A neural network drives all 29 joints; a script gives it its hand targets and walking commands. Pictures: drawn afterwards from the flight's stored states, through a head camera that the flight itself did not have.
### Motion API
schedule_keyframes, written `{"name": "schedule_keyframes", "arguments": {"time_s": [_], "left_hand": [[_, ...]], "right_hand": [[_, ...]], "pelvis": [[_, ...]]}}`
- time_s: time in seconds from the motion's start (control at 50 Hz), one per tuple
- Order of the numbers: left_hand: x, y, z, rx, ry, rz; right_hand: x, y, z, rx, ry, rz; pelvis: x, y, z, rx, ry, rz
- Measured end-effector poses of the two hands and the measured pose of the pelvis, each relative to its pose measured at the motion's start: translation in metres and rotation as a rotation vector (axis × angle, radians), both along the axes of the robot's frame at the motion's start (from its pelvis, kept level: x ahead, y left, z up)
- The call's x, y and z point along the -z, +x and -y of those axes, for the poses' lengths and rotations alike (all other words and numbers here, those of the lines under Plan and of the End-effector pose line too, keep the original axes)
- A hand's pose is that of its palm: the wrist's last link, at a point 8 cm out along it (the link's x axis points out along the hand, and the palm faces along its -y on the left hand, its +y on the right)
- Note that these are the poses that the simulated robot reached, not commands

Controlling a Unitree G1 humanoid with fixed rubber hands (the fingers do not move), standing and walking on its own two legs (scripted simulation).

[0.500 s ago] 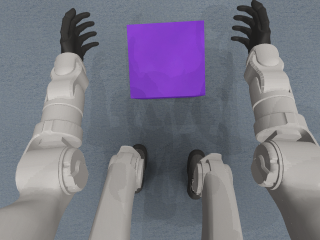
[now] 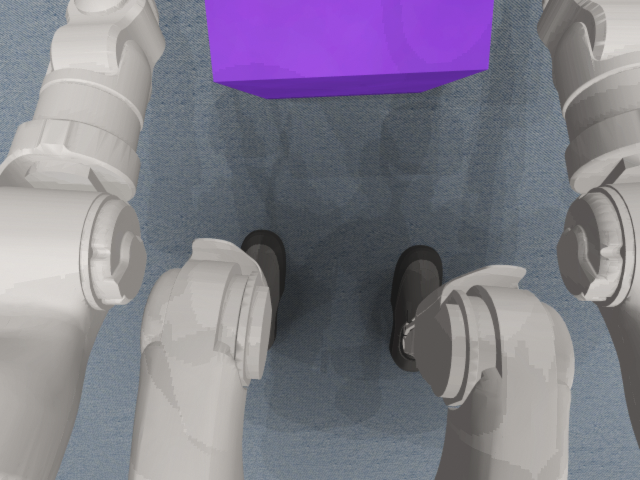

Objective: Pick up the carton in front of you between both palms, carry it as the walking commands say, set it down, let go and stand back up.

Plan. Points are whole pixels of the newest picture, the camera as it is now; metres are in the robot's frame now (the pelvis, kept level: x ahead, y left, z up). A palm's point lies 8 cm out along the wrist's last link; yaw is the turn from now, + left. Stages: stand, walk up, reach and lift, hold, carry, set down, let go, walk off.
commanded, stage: reach and lift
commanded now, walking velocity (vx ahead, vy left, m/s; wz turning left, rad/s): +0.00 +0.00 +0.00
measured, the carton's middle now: out of the picture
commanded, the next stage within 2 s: none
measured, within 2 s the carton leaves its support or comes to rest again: leaves its support in 0.88 s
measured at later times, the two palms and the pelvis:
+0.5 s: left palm out of the picture +0.55 +0.18 -0.18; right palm out of the picture +0.58 -0.12 -0.18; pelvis +0.00 +0.00 -0.01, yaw +0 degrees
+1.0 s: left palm out of the picture +0.55 +0.18 -0.12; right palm out of the picture +0.57 -0.12 -0.12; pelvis +0.01 +0.00 +0.00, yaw -1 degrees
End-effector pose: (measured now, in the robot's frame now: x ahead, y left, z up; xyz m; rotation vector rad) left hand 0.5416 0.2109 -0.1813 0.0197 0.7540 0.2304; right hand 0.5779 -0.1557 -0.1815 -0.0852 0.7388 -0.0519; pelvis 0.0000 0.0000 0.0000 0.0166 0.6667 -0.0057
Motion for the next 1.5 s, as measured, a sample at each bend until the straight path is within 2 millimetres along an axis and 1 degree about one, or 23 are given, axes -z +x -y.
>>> {"name": "schedule_keyframes", "arguments": {"time_s": [0.06, 0.12, 0.22, 0.3, 0.4, 0.44, 0.5, 0.52, 0.62, 0.8, 0.88, 0.9, 0.94, 1.02, 1.1, 1.18, 1.26, 1.36, 1.5], "left_hand": [[0.010, 0.003, 0.001, 0.007, 0.005, 0.002], [0.011, 0.009, 0.002, 0.013, -0.001, 0.017], [0.003, 0.017, 0.002, 0.016, -0.006, 0.042], [0.000, 0.013, 0.003, 0.023, -0.011, 0.031], [0.000, 0.007, 0.007, 0.034, -0.017, 0.023], [0.000, 0.007, 0.012, 0.047, -0.022, 0.024], [0.000, 0.009, 0.027, 0.076, -0.042, 0.029], [0.000, 0.010, 0.028, 0.062, -0.036, 0.029], [-0.001, 0.011, 0.028, 0.046, -0.030, 0.022], [0.000, 0.012, 0.028, 0.080, -0.062, 0.019], [-0.010, 0.013, 0.028, 0.064, -0.047, 0.018], [-0.015, 0.013, 0.029, 0.045, -0.034, 0.020], [-0.029, 0.011, 0.030, 0.022, -0.031, 0.031], [-0.072, 0.003, 0.032, 0.013, -0.048, 0.075], [-0.119, -0.010, 0.035, 0.006, -0.067, 0.080], [-0.155, -0.026, 0.036, 0.010, -0.065, 0.052], [-0.181, -0.036, 0.036, 0.016, -0.059, 0.044], [-0.206, -0.042, 0.034, 0.013, -0.056, 0.059], [-0.240, -0.046, 0.034, 0.010, -0.059, 0.071]], "right_hand": [[0.011, 0.000, 0.000, 0.001, 0.002, 0.010], [0.014, 0.002, -0.001, -0.003, -0.001, 0.021], [0.005, 0.008, -0.010, -0.013, 0.003, 0.043], [0.001, 0.006, -0.016, -0.015, 0.005, 0.030], [-0.001, 0.001, -0.019, -0.016, 0.010, 0.018], [0.000, 0.000, -0.022, -0.021, 0.017, 0.018], [0.000, -0.001, -0.034, -0.042, 0.035, 0.019], [0.000, -0.001, -0.034, -0.033, 0.030, 0.021], [-0.001, 0.000, -0.035, -0.030, 0.015, 0.016], [0.001, 0.000, -0.033, -0.030, 0.060, 0.012], [-0.004, -0.005, -0.036, -0.009, 0.048, 0.015], [-0.008, -0.006, -0.037, 0.000, 0.041, 0.018], [-0.023, -0.007, -0.038, 0.002, 0.045, 0.029], [-0.071, -0.013, -0.036, 0.020, 0.059, 0.070], [-0.121, -0.026, -0.034, 0.041, 0.068, 0.072], [-0.158, -0.043, -0.033, 0.045, 0.067, 0.044], [-0.183, -0.054, -0.033, 0.043, 0.063, 0.037], [-0.207, -0.059, -0.034, 0.041, 0.068, 0.051], [-0.241, -0.063, -0.034, 0.045, 0.073, 0.063]], "pelvis": [[0.006, 0.003, -0.002, 0.000, -0.002, 0.030], [0.010, 0.006, -0.003, 0.000, -0.004, 0.040], [0.013, 0.011, -0.003, -0.001, -0.007, 0.035], [0.012, 0.012, -0.003, -0.005, -0.008, 0.021], [0.008, 0.009, -0.004, -0.007, -0.011, 0.014], [0.007, 0.008, -0.004, -0.007, -0.011, 0.016], [0.005, 0.005, -0.004, -0.007, -0.010, 0.024], [0.005, 0.004, -0.004, -0.007, -0.010, 0.029], [0.006, 0.000, -0.003, -0.003, -0.008, 0.051], [0.019, 0.004, -0.001, 0.009, -0.001, 0.066], [0.019, 0.007, 0.000, 0.006, -0.002, 0.046], [0.018, 0.008, 0.000, 0.005, -0.003, 0.039], [0.014, 0.009, 0.000, 0.004, -0.006, 0.032], [0.001, 0.011, -0.001, -0.002, -0.015, -0.008], [-0.021, 0.010, -0.002, -0.002, -0.014, -0.051], [-0.047, 0.005, -0.002, 0.000, -0.013, -0.072], [-0.069, -0.001, -0.002, -0.003, -0.013, -0.083], [-0.089, -0.005, 0.000, -0.009, -0.014, -0.090], [-0.114, 0.001, 0.000, -0.013, -0.015, -0.091]]}}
